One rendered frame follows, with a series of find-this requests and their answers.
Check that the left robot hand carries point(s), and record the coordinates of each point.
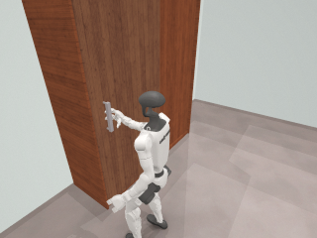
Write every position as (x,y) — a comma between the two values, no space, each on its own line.
(117,202)

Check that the right robot forearm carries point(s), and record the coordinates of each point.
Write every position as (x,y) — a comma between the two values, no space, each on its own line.
(132,123)

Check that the right robot shin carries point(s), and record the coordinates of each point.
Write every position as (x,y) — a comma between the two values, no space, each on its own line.
(155,206)

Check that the left robot forearm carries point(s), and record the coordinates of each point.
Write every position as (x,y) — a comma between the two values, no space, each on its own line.
(140,186)

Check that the right robot upper arm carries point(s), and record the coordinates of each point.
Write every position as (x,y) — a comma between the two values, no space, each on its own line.
(161,116)

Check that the left robot upper arm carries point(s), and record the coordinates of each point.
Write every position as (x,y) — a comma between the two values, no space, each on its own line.
(143,145)

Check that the left robot shin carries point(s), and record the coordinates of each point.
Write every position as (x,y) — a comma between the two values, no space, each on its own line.
(134,225)

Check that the robot shin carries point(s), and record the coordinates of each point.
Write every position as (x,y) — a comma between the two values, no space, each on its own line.
(155,206)
(134,225)

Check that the handle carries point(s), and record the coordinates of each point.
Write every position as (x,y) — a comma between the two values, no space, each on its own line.
(109,116)

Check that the wardrobe door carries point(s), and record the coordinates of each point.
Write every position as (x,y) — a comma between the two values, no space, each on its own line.
(176,38)
(119,42)

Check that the right robot hand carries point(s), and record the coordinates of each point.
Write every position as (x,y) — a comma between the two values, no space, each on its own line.
(118,116)

